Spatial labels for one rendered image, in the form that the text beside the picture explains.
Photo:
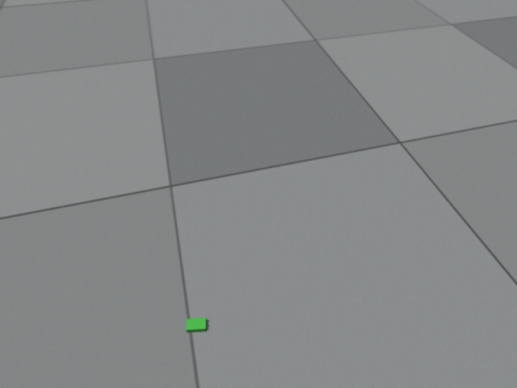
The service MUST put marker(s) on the small box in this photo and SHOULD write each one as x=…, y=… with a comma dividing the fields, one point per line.
x=196, y=324

